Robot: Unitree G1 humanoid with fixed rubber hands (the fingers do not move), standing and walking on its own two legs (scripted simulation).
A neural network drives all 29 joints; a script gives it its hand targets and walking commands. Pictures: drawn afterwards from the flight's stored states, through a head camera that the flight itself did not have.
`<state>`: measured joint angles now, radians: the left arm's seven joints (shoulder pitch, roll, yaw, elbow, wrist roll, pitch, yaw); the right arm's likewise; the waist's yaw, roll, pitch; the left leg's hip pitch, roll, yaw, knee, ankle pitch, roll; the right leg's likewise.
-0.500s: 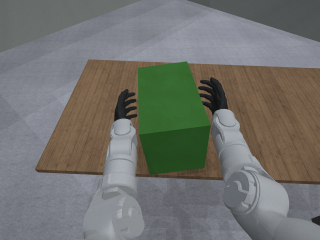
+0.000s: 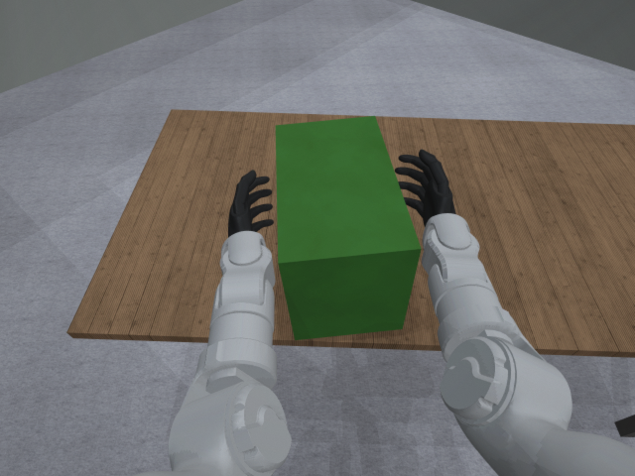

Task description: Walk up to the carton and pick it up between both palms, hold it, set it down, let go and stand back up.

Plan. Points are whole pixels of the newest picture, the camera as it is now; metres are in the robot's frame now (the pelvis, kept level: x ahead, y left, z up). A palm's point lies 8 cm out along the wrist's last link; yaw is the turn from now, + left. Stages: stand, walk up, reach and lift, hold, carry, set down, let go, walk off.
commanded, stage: set down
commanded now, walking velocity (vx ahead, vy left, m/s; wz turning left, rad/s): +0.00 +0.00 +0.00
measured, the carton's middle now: (336, 223) +0.47 +0.01 +0.02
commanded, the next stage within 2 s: none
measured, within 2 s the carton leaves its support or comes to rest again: rests again in 0.20 s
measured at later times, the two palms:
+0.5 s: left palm (250, 235) +0.40 +0.13 +0.08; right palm (441, 222) +0.43 -0.13 +0.09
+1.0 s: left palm (250, 237) +0.40 +0.13 +0.07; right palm (440, 225) +0.42 -0.13 +0.08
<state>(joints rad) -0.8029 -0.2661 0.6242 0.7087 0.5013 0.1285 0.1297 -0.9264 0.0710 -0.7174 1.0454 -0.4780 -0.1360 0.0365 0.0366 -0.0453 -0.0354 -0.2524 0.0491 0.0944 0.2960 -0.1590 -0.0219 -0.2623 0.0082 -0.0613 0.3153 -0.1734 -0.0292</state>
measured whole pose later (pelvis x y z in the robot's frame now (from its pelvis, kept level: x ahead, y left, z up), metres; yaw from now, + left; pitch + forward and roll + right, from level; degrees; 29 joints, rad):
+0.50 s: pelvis +0.00 +0.00 +0.00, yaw -1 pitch +7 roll +0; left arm -0.80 -0.28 0.65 0.70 0.54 0.10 0.13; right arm -0.89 0.10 -0.74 0.98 -0.51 -0.13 0.06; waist 0.04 -0.05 -0.02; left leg -0.25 0.05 0.11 0.28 -0.15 -0.02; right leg -0.28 0.01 -0.06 0.31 -0.17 -0.03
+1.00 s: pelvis +0.00 +0.00 +0.00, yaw -1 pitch +7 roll +0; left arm -0.79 -0.29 0.66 0.69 0.56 0.09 0.12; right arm -0.87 0.12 -0.75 0.94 -0.53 -0.12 0.08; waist 0.03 -0.05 -0.02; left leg -0.25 0.05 0.11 0.28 -0.15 -0.02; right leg -0.27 0.01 -0.06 0.31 -0.17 -0.03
